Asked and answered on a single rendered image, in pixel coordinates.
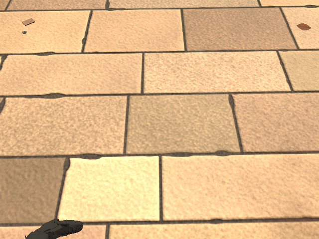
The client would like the left robot hand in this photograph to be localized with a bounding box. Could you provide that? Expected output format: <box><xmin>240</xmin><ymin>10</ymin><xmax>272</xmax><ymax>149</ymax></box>
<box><xmin>25</xmin><ymin>218</ymin><xmax>84</xmax><ymax>239</ymax></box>

